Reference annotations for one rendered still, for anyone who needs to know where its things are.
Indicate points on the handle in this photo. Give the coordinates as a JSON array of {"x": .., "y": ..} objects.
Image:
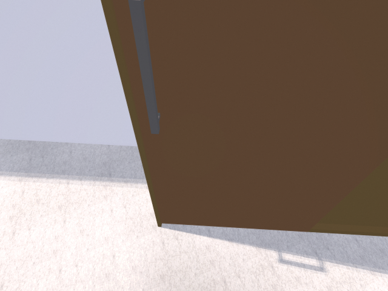
[{"x": 143, "y": 50}]

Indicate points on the wardrobe door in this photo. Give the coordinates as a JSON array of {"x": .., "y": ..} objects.
[
  {"x": 271, "y": 111},
  {"x": 366, "y": 204}
]

